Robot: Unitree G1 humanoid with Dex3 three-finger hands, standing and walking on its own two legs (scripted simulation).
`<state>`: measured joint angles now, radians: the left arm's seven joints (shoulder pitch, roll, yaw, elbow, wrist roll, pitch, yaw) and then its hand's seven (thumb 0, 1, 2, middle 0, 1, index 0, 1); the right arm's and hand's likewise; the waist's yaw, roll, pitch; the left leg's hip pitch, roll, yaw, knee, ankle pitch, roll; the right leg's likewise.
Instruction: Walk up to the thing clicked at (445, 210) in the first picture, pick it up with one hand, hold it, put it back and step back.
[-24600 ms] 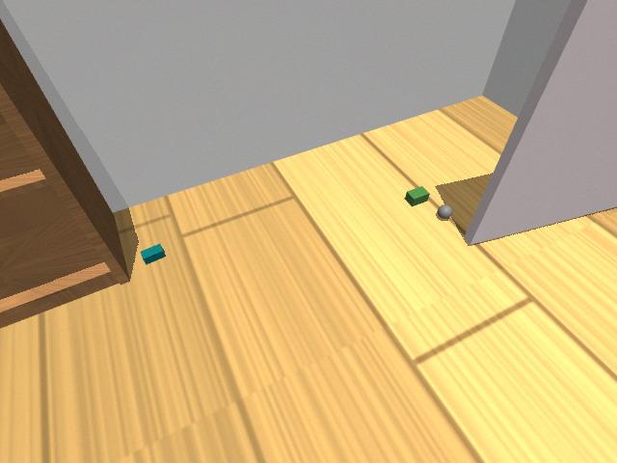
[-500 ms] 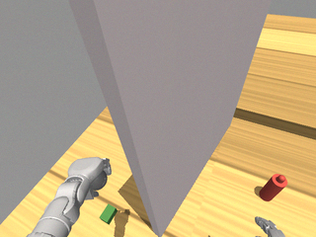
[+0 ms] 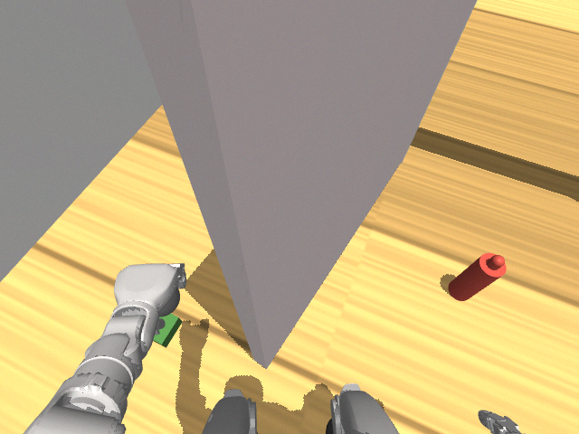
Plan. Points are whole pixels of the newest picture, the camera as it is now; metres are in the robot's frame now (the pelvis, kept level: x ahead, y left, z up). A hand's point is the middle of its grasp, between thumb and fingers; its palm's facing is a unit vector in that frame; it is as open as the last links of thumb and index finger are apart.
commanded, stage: crouch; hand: left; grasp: from above
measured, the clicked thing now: (160, 297) +0.36 +0.22 -0.14
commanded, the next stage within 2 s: lower in 1.34 s
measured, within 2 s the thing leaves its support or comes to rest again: neither
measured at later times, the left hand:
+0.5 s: hand (185, 332) +0.35 +0.23 -0.36, palm faces -0.48 -0.01 -0.87, open 8.5 cm
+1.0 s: hand (191, 332) +0.37 +0.24 -0.46, palm faces -0.47 -0.03 -0.88, open 8.5 cm
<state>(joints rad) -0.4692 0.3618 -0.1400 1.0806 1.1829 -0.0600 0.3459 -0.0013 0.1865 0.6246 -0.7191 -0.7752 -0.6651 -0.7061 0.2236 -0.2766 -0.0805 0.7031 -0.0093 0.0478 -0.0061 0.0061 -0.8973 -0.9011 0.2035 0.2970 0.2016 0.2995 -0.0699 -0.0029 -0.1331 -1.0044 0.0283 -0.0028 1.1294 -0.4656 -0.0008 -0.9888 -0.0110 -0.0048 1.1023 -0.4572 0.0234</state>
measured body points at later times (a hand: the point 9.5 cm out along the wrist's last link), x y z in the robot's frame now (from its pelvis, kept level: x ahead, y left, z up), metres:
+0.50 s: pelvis -0.05 +0.01 -0.19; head +0.15 +0.03 +0.21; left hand +0.37 +0.23 -0.31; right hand +0.01 -0.27 -0.32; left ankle +0.03 +0.12 -0.65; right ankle +0.03 -0.13 -0.65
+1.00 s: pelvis -0.05 +0.00 -0.28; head +0.17 +0.03 +0.10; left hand +0.40 +0.24 -0.41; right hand +0.01 -0.28 -0.41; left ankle +0.03 +0.12 -0.65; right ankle +0.03 -0.13 -0.65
